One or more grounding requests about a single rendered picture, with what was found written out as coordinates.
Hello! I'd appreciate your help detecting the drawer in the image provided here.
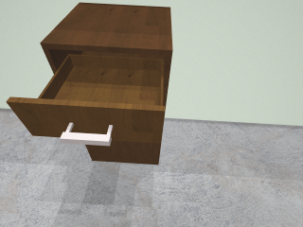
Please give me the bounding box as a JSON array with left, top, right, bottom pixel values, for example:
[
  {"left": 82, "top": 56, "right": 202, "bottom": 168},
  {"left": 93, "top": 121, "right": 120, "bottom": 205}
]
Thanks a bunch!
[{"left": 6, "top": 54, "right": 166, "bottom": 144}]

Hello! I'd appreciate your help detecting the handle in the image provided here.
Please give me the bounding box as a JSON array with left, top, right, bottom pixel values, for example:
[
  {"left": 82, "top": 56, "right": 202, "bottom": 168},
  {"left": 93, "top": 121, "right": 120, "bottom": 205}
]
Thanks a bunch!
[{"left": 60, "top": 122, "right": 113, "bottom": 147}]

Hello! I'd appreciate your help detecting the cabinet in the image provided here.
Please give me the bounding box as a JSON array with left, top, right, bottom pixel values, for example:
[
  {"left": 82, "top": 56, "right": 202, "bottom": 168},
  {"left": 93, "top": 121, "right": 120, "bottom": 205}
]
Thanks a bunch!
[{"left": 40, "top": 2, "right": 173, "bottom": 165}]

